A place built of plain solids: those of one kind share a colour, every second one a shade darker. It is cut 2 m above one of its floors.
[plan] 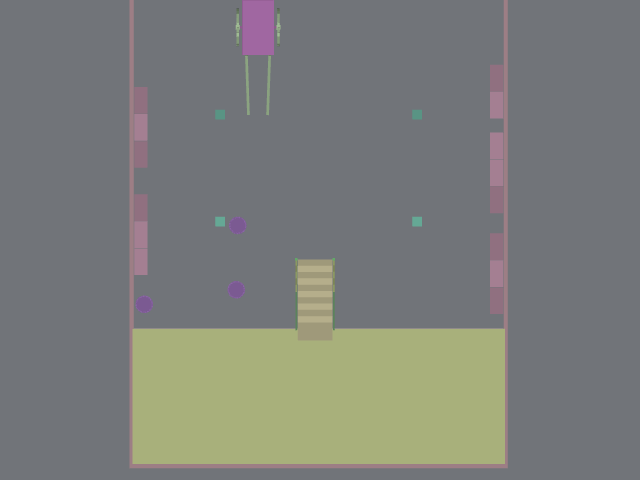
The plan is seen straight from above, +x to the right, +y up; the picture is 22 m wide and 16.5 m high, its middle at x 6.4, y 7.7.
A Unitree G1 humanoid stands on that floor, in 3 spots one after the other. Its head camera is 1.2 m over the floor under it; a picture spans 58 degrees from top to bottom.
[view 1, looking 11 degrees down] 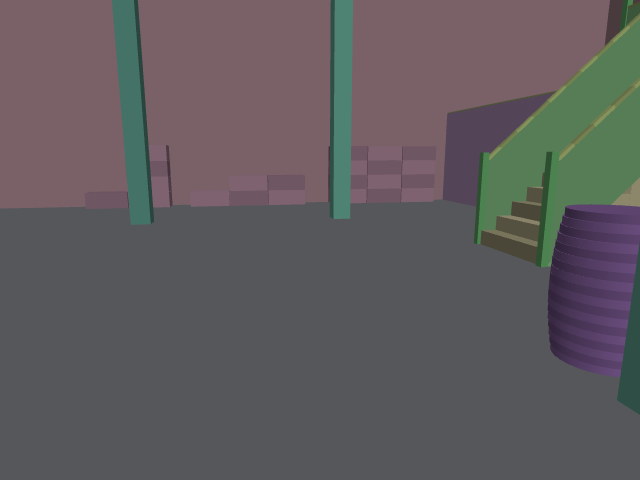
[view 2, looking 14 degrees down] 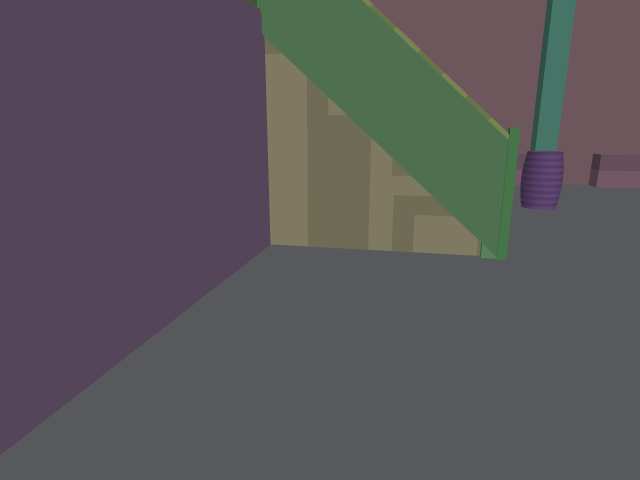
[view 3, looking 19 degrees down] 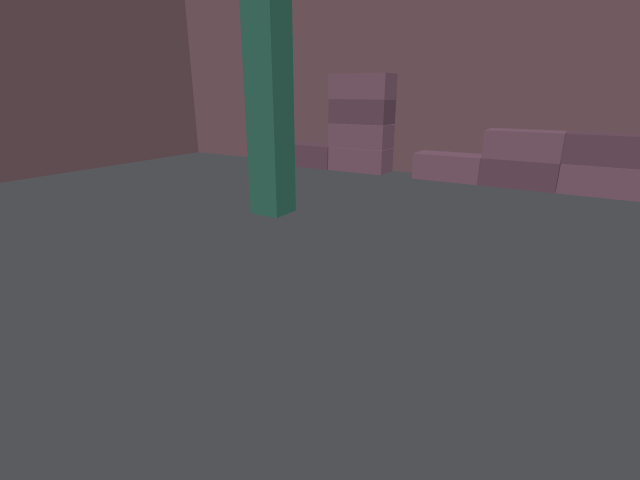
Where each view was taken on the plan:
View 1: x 1.49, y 10.33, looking -11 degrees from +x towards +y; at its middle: ground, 6.29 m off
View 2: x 11.22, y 6.15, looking -168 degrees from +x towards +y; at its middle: stair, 4.63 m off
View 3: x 6.23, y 9.33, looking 31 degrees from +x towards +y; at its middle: ground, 3.69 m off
